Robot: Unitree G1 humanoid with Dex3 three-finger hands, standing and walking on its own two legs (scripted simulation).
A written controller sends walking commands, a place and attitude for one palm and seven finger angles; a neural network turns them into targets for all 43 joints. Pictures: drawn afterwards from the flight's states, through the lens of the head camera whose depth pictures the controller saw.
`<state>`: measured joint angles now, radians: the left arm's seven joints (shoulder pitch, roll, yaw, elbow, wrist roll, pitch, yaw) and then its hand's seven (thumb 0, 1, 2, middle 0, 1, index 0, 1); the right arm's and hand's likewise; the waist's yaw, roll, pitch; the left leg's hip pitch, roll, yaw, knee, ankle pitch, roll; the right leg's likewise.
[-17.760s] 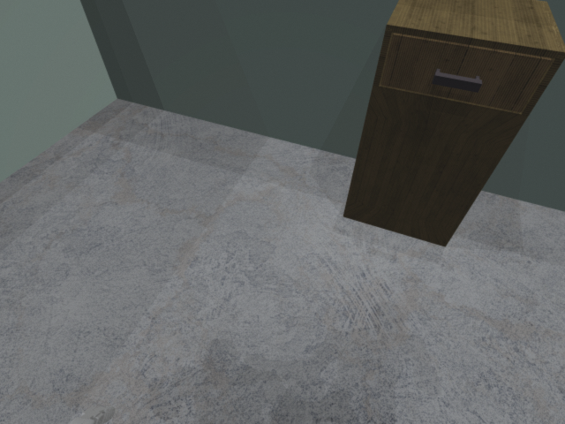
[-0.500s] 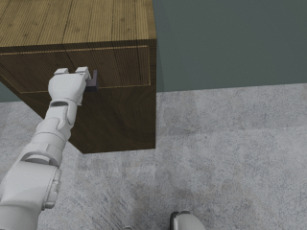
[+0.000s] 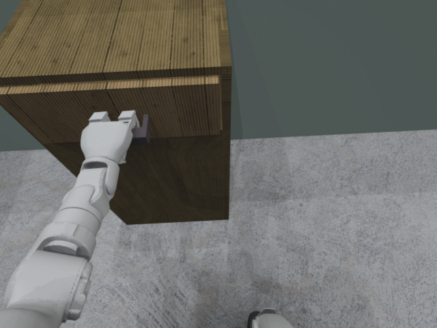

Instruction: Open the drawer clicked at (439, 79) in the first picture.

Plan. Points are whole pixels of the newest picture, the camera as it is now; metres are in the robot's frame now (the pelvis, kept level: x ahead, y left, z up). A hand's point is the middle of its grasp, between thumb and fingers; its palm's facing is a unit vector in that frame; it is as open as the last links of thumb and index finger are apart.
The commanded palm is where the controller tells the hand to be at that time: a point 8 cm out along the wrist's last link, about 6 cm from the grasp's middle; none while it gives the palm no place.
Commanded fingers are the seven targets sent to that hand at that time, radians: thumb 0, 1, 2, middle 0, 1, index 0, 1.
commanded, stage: pull the drawer open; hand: left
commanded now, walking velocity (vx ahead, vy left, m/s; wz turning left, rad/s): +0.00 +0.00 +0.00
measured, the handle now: (118, 128) +0.50 +0.21 +0.02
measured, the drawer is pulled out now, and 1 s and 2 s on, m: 0.02 0.13 0.25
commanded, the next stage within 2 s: none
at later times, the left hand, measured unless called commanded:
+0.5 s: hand (115, 176) +0.40 +0.20 +0.00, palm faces -0.03 -0.04 -1.00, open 5.9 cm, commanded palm +0.35 +0.21 +0.06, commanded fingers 0.00 0.90 0.90 -0.40 -1.35 -0.40 -1.35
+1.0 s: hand (110, 207) +0.33 +0.20 +0.00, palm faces -0.03 -0.05 -1.00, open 5.8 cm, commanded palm +0.30 +0.21 +0.06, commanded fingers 0.00 0.90 0.90 -0.40 -1.35 -0.40 -1.35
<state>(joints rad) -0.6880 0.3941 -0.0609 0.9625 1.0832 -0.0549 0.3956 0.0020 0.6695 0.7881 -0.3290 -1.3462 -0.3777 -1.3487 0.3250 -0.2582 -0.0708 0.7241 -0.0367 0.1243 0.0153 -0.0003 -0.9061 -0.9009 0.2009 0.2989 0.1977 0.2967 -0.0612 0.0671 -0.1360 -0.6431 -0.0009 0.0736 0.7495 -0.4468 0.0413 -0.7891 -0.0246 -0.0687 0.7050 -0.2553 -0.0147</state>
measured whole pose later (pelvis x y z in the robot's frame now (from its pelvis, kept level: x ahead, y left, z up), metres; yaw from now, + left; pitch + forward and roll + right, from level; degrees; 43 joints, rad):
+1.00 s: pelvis +0.00 -0.01 +0.01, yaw -1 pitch +11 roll +0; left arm -0.18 0.32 -0.11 0.47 1.08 0.01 0.38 0.02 0.67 0.79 -0.30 -1.35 -0.41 -1.35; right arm 0.18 -0.24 -0.05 0.64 -0.01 0.10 -0.01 0.00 -0.91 -0.90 0.20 0.30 0.20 0.30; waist 0.02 0.06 -0.09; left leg -0.43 0.00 0.09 0.64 -0.41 0.03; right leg -0.60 -0.02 -0.05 0.65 -0.25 -0.02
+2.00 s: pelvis +0.00 -0.02 +0.01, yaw -1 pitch +9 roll +1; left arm 0.35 0.31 -0.12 0.00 1.09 0.02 0.42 0.05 0.65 0.79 -0.28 -1.35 -0.42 -1.35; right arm 0.11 -0.22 -0.02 0.60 -0.04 0.06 0.00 0.01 -0.91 -0.90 0.20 0.30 0.20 0.30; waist 0.07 0.05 -0.08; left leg -0.38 0.01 0.09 0.69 -0.45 0.01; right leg -0.57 -0.01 -0.05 0.72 -0.30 -0.04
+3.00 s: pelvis -0.01 -0.02 +0.00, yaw +0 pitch +8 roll +1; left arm 0.46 0.31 -0.10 -0.09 1.07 0.03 0.46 0.00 0.24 0.62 -0.37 -1.28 -0.38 -1.28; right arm 0.11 -0.23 -0.01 0.60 -0.05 0.06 -0.01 0.01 -0.91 -0.90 0.20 0.30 0.20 0.30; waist 0.09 0.05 -0.08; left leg -0.44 0.01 0.08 0.77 -0.48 0.01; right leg -0.63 -0.01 -0.06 0.80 -0.32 -0.05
